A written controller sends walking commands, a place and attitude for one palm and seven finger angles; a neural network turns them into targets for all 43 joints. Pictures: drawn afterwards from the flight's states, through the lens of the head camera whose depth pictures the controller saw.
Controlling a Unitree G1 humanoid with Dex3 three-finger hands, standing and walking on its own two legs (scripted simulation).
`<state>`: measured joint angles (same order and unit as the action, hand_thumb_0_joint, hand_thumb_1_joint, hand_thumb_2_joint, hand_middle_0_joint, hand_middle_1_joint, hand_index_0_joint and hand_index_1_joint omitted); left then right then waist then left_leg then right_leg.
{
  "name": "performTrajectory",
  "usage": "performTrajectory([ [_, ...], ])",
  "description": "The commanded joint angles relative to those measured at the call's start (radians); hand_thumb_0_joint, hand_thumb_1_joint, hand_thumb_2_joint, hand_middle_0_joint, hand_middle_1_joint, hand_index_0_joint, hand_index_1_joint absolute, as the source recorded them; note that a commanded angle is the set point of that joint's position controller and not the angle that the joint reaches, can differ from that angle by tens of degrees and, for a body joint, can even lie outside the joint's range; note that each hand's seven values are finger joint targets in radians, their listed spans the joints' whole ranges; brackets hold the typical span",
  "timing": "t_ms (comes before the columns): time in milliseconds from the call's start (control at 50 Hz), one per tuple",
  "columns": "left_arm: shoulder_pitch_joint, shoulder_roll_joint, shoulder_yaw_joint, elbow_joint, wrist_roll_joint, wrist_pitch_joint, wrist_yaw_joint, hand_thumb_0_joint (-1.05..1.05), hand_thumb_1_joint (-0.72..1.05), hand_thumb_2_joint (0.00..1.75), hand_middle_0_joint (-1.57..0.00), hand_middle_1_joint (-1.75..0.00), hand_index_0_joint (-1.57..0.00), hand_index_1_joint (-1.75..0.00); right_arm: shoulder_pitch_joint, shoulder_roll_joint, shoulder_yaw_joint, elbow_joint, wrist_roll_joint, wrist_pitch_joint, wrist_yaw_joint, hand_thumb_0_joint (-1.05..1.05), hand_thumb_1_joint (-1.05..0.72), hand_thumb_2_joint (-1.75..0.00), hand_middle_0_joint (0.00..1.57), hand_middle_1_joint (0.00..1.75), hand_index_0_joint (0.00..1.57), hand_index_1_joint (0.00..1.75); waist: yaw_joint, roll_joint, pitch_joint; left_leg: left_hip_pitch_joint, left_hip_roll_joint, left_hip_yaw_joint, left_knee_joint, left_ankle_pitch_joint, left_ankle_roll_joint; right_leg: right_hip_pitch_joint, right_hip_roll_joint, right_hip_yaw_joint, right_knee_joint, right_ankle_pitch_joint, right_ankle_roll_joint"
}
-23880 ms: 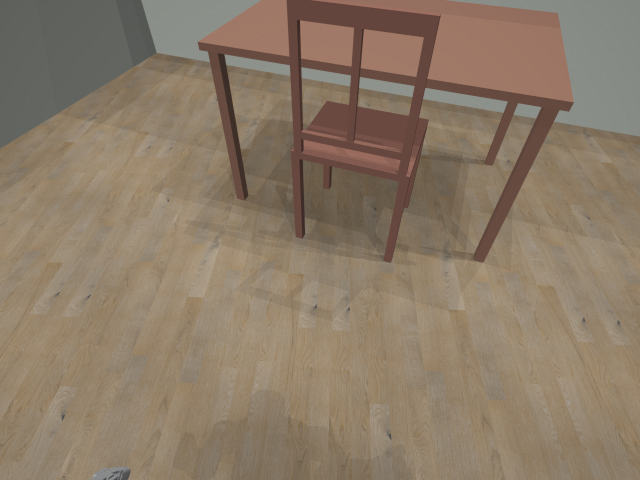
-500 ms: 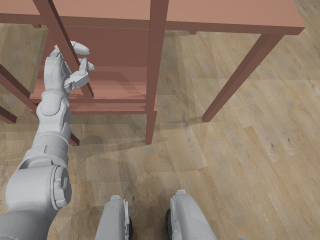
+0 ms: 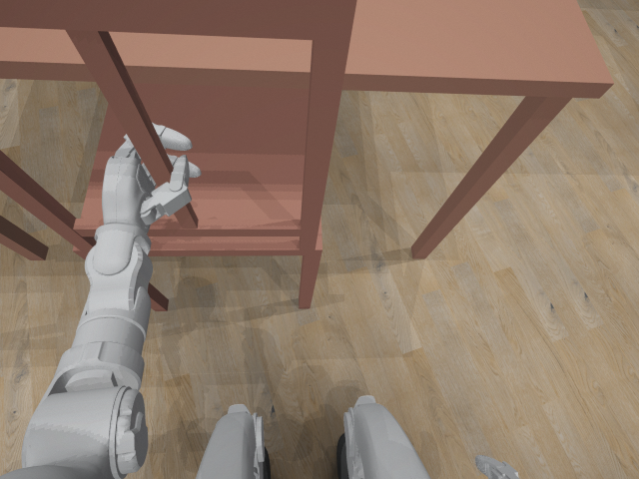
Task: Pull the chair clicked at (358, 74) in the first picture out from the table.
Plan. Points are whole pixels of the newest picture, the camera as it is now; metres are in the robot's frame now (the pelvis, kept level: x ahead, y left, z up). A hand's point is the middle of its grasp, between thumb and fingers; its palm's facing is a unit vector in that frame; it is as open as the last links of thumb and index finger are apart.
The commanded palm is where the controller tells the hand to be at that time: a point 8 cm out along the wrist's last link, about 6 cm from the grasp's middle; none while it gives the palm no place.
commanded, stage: step backward, pulling the chair out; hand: left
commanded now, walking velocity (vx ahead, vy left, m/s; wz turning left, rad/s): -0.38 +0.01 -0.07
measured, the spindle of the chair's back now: (155, 158) +0.48 +0.17 +0.05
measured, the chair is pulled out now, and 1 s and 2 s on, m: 0.01 0.14 0.21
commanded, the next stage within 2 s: none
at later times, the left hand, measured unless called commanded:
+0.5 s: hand (192, 203) +0.43 +0.13 +0.03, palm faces -0.01 -0.99 -0.13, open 5.1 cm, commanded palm +0.42 +0.18 +0.03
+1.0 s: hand (209, 285) +0.33 +0.11 +0.03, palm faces +0.01 -0.99 -0.14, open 5.2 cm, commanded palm +0.34 +0.16 +0.04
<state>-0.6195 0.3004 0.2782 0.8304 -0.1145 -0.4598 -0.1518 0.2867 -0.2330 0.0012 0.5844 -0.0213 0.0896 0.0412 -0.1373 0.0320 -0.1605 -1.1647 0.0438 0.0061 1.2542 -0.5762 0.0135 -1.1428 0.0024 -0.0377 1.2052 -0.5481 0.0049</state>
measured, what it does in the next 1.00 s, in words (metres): rises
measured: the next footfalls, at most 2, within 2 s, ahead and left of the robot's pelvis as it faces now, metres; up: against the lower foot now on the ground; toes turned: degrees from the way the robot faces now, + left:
none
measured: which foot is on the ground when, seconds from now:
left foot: down 0.00-1.00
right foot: down 0.00-1.00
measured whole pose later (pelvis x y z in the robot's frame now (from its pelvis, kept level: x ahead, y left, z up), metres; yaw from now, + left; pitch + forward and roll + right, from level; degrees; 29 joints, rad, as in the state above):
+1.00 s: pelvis -0.07 +0.00 +0.09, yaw -1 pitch +8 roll +0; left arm -0.65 0.19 0.08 1.16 -0.09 -0.19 0.10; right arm 0.24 -0.28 -0.02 0.76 0.07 -0.04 -0.13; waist -0.10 0.02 0.08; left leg -0.58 0.03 0.06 0.66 -0.22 0.01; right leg -0.58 0.00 -0.01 0.63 -0.19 0.01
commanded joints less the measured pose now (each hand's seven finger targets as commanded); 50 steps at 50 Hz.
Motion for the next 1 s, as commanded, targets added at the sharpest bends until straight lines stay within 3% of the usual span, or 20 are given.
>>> performTrajectory([
  [0, -0.613, 0.325, -0.04, -0.389, 0.101, 0.098, 0.143, 0.0, 0.9, 0.9, -0.5, -1.45, -0.5, -1.45, 0.185, -0.136, -0.059, -0.126, 0.062, 0.028, -0.078, 0.0, -0.9, -0.9, 0.2, 0.3, 0.2, 0.3, 0.009, 0.199, -0.7, 0.743, -0.02, -0.008, -0.32, 0.583, 0.008, 0.645, -0.038, 0.064, -0.328, 0.684, -0.039],
  [20, -0.498, 0.289, -0.054, -0.272, 0.111, 0.161, 0.177, 0.0, 0.9, 0.9, -0.5, -1.45, -0.5, -1.45, 0.179, -0.152, -0.059, -0.099, 0.065, 0.037, -0.097, 0.0, -0.9, -0.9, 0.2, 0.3, 0.2, 0.3, 0.01, 0.164, -0.63, 0.752, -0.011, -0.024, -0.339, 0.626, 0.005, 0.607, -0.04, 0.055, -0.34, 0.717, -0.035],
  [40, -0.437, 0.202, -0.114, -0.202, 0.117, 0.206, 0.195, 0.0, 0.9, 0.9, -0.5, -1.45, -0.5, -1.45, 0.178, -0.147, -0.053, -0.09, 0.066, 0.047, -0.112, 0.0, -0.9, -0.9, 0.2, 0.3, 0.2, 0.3, -0.002, 0.141, -0.541, 0.769, 0.009, -0.051, -0.379, 0.651, 0.001, 0.555, -0.041, 0.02, -0.345, 0.668, -0.026],
  [60, -0.4, 0.161, -0.141, -0.123, 0.119, 0.237, 0.209, 0.0, 0.9, 0.9, -0.5, -1.45, -0.5, -1.45, 0.177, -0.149, -0.052, -0.07, 0.067, 0.052, -0.121, 0.0, -0.9, -0.9, 0.2, 0.3, 0.2, 0.3, 0.003, 0.112, -0.481, 0.756, 0.022, -0.058, -0.393, 0.693, 0.01, 0.564, -0.041, 0.023, -0.368, 0.672, -0.018],
  [80, -0.384, 0.153, -0.143, -0.021, 0.117, 0.259, 0.223, 0.0, 0.9, 0.9, -0.5, -1.45, -0.5, -1.45, 0.182, -0.155, -0.05, -0.052, 0.066, 0.061, -0.122, 0.0, -0.9, -0.9, 0.2, 0.3, 0.2, 0.3, 0.002, 0.032, -0.424, 0.72, 0.036, -0.059, -0.405, 0.619, 0.019, 0.593, -0.045, 0.031, -0.421, 0.633, -0.003],
  [100, -0.425, 0.145, -0.147, 0.005, 0.115, 0.261, 0.234, 0.0, 0.9, 0.9, -0.5, -1.45, -0.5, -1.45, 0.187, -0.156, -0.05, -0.038, 0.067, 0.059, -0.13, 0.0, -0.9, -0.9, 0.2, 0.3, 0.2, 0.3, -0.005, 0.003, -0.415, 0.711, 0.032, -0.051, -0.428, 0.65, 0.018, 0.634, -0.054, 0.037, -0.44, 0.709, -0.002],
  [160, -0.468, 0.149, -0.141, 0.113, 0.11, 0.248, 0.246, 0.0, 0.9, 0.9, -0.5, -1.45, -0.5, -1.45, 0.185, -0.164, -0.048, 0.021, 0.063, 0.039, -0.14, 0.0, -0.9, -0.9, 0.2, 0.3, 0.2, 0.3, 0.002, 0.071, -0.391, 0.783, 0.061, -0.051, -0.475, 0.895, 0.01, 0.71, -0.083, 0.051, -0.469, 0.897, 0.006],
  [220, -0.468, 0.135, -0.151, 0.165, 0.106, 0.229, 0.236, 0.0, 0.9, 0.9, -0.5, -1.45, -0.5, -1.45, 0.173, -0.164, -0.054, 0.052, 0.063, 0.013, -0.144, 0.0, -0.9, -0.9, 0.2, 0.3, 0.2, 0.3, 0.015, 0.144, -0.376, 0.87, 0.088, -0.072, -0.517, 0.992, 0.002, 0.699, -0.077, 0.051, -0.513, 0.813, 0.006],
  [280, -0.452, 0.11, -0.168, 0.185, 0.098, 0.22, 0.226, 0.0, 0.9, 0.9, -0.5, -1.45, -0.5, -1.45, 0.156, -0.167, -0.06, 0.066, 0.068, -0.015, -0.144, 0.0, -0.9, -0.9, 0.2, 0.3, 0.2, 0.3, 0.027, 0.147, -0.333, 0.881, 0.107, -0.085, -0.554, 0.934, 0.0, 0.707, -0.069, 0.053, -0.556, 0.725, 0.002],
  [360, -0.429, 0.094, -0.173, 0.157, 0.096, 0.205, 0.219, 0.0, 0.9, 0.9, -0.5, -1.45, -0.5, -1.45, 0.171, -0.165, -0.067, 0.09, 0.063, -0.041, -0.158, 0.0, -0.9, -0.9, 0.2, 0.3, 0.2, 0.3, 0.029, 0.137, -0.367, 0.976, 0.115, -0.074, -0.565, 1.106, -0.008, 0.747, -0.075, 0.063, -0.567, 0.855, -0.002],
  [420, -0.397, 0.106, -0.163, 0.149, 0.098, 0.196, 0.215, 0.0, 0.9, 0.9, -0.5, -1.45, -0.5, -1.45, 0.166, -0.169, -0.074, 0.101, 0.06, -0.049, -0.161, 0.0, -0.9, -0.9, 0.2, 0.3, 0.2, 0.3, 0.035, 0.137, -0.386, 1.038, 0.129, -0.089, -0.572, 1.183, -0.006, 0.746, -0.066, 0.066, -0.571, 0.782, -0.004],
  [520, -0.389, 0.11, -0.161, 0.127, 0.103, 0.182, 0.212, 0.0, 0.9, 0.9, -0.5, -1.45, -0.5, -1.45, 0.152, -0.167, -0.08, 0.111, 0.054, -0.065, -0.157, 0.0, -0.9, -0.9, 0.2, 0.3, 0.2, 0.3, 0.04, 0.157, -0.353, 1.1, 0.165, -0.099, -0.609, 1.183, 0.01, 0.698, -0.048, 0.067, -0.584, 0.633, 0.002],
  [580, -0.394, 0.128, -0.152, 0.123, 0.101, 0.174, 0.217, 0.0, 0.9, 0.9, -0.5, -1.45, -0.5, -1.45, 0.143, -0.168, -0.077, 0.122, 0.059, -0.079, -0.157, 0.0, -0.9, -0.9, 0.2, 0.3, 0.2, 0.3, 0.045, 0.137, -0.35, 1.054, 0.16, -0.08, -0.605, 1.097, 0.005, 0.751, -0.064, 0.08, -0.605, 0.698, -0.002],
  [620, -0.386, 0.151, -0.141, 0.124, 0.1, 0.175, 0.223, 0.0, 0.9, 0.9, -0.5, -1.45, -0.5, -1.45, 0.14, -0.172, -0.078, 0.128, 0.066, -0.086, -0.163, 0.0, -0.9, -0.9, 0.2, 0.3, 0.2, 0.3, 0.046, 0.095, -0.37, 0.984, 0.143, -0.056, -0.593, 0.993, -0.012, 0.823, -0.097, 0.1, -0.614, 0.867, -0.01],
  [700, -0.388, 0.19, -0.131, 0.137, 0.094, 0.184, 0.242, 0.0, 0.9, 0.9, -0.5, -1.45, -0.5, -1.45, 0.122, -0.182, -0.074, 0.13, 0.079, -0.106, -0.176, 0.0, -0.9, -0.9, 0.2, 0.3, 0.2, 0.3, 0.035, 0.007, -0.359, 0.836, 0.073, -0.015, -0.573, 0.627, -0.037, 0.898, -0.179, 0.152, -0.642, 0.998, -0.032],
  [740, -0.396, 0.173, -0.15, 0.136, 0.094, 0.192, 0.251, 0.0, 0.9, 0.9, -0.5, -1.45, -0.5, -1.45, 0.103, -0.18, -0.068, 0.127, 0.084, -0.112, -0.175, 0.0, -0.9, -0.9, 0.2, 0.3, 0.2, 0.3, 0.033, -0.007, -0.344, 0.799, 0.052, -0.022, -0.581, 0.492, -0.037, 0.893, -0.202, 0.162, -0.655, 0.936, -0.033],
  [780, -0.403, 0.152, -0.168, 0.131, 0.089, 0.196, 0.257, 0.0, 0.9, 0.9, -0.5, -1.45, -0.5, -1.45, 0.091, -0.18, -0.063, 0.128, 0.086, -0.123, -0.177, 0.0, -0.9, -0.9, 0.2, 0.3, 0.2, 0.3, 0.033, -0.01, -0.335, 0.815, 0.059, -0.032, -0.624, 0.512, -0.026, 0.855, -0.177, 0.131, -0.652, 0.803, -0.011],
  [800, -0.41, 0.165, -0.16, 0.125, 0.087, 0.195, 0.262, 0.0, 0.9, 0.9, -0.5, -1.45, -0.5, -1.45, 0.087, -0.19, -0.065, 0.13, 0.087, -0.125, -0.182, 0.0, -0.9, -0.9, 0.2, 0.3, 0.2, 0.3, 0.036, 0.032, -0.333, 0.842, 0.074, -0.04, -0.65, 0.556, -0.017, 0.832, -0.153, 0.113, -0.642, 0.743, 0.001],
  [840, -0.418, 0.124, -0.19, 0.109, 0.079, 0.19, 0.262, 0.0, 0.9, 0.9, -0.5, -1.45, -0.5, -1.45, 0.067, -0.18, -0.058, 0.124, 0.087, -0.134, -0.181, 0.0, -0.9, -0.9, 0.2, 0.3, 0.2, 0.3, 0.05, 0.076, -0.318, 0.85, 0.103, -0.067, -0.68, 0.584, 0.003, 0.803, -0.11, 0.087, -0.618, 0.602, 0.018],
  [980, -0.402, 0.093, -0.226, 0.089, 0.06, 0.178, 0.265, 0.0, 0.9, 0.9, -0.5, -1.45, -0.5, -1.45, 0.029, -0.175, -0.05, 0.097, 0.095, -0.173, -0.185, 0.0, -0.9, -0.9, 0.2, 0.3, 0.2, 0.3, 0.073, 0.063, -0.224, 0.778, 0.11, -0.07, -0.713, 0.326, 0.018, 0.773, -0.099, 0.106, -0.625, 0.271, 0.007],
])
